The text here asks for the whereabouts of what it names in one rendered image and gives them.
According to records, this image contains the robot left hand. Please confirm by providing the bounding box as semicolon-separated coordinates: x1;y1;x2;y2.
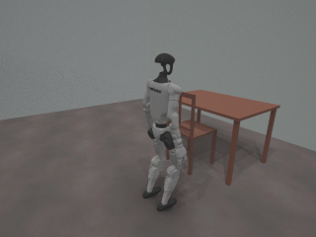
146;121;155;130

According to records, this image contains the robot right upper arm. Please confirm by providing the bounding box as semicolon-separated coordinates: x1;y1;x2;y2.
166;83;182;121

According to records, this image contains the chair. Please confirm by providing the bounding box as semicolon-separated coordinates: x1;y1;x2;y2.
166;92;217;175

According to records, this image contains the robot left upper arm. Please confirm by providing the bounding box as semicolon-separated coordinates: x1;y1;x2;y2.
142;79;154;109

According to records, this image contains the right robot forearm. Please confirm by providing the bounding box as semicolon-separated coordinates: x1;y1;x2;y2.
169;113;183;148

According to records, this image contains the robot right hand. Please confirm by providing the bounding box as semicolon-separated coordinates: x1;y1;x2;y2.
174;146;188;168

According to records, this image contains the right robot shin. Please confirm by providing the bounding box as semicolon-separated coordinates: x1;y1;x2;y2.
161;169;180;205

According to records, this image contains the robot left foot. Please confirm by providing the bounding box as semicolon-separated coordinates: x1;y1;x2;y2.
142;187;161;198

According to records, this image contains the table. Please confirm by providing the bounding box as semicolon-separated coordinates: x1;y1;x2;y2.
178;90;280;186

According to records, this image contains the left robot forearm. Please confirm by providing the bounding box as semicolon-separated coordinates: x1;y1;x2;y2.
142;105;154;124

